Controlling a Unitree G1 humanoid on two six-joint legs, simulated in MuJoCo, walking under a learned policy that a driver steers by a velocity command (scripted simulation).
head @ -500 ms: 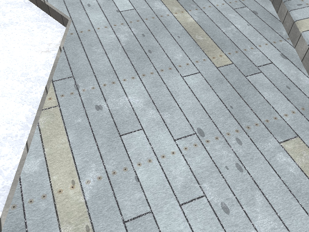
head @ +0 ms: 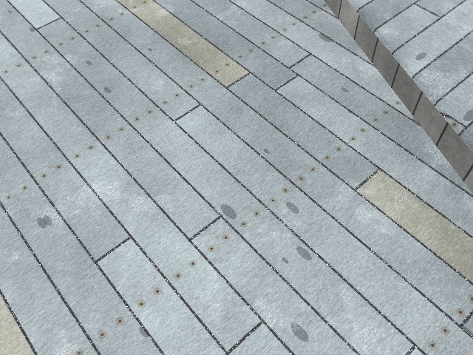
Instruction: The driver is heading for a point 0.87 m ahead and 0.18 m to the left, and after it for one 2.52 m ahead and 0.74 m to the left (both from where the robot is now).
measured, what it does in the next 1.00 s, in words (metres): walks ahead, turning left: left foot, then right foot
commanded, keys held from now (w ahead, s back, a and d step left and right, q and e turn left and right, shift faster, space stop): w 0.06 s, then w+q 0.64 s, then q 0.04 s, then no key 0.10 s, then e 0.16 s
